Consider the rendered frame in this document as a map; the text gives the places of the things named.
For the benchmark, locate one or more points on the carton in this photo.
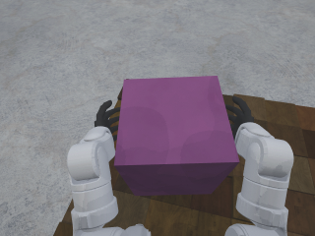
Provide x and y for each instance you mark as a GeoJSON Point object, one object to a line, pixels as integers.
{"type": "Point", "coordinates": [174, 136]}

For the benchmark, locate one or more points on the robot left upper arm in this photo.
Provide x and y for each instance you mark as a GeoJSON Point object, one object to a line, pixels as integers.
{"type": "Point", "coordinates": [107, 231]}

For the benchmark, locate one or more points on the left robot forearm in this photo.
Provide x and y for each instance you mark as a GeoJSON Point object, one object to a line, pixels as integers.
{"type": "Point", "coordinates": [90, 181]}

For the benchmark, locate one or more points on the right robot hand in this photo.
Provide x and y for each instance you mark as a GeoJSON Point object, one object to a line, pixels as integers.
{"type": "Point", "coordinates": [242, 116]}

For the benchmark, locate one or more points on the left robot hand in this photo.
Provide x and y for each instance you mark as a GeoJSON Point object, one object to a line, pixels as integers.
{"type": "Point", "coordinates": [103, 115]}

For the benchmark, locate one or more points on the robot right upper arm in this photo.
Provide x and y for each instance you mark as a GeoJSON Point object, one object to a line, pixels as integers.
{"type": "Point", "coordinates": [239, 229]}

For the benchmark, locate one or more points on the left robot thigh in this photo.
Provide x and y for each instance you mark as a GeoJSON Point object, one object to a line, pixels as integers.
{"type": "Point", "coordinates": [138, 230]}

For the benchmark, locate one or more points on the right robot forearm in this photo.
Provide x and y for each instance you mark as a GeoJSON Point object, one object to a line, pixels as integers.
{"type": "Point", "coordinates": [266, 174]}

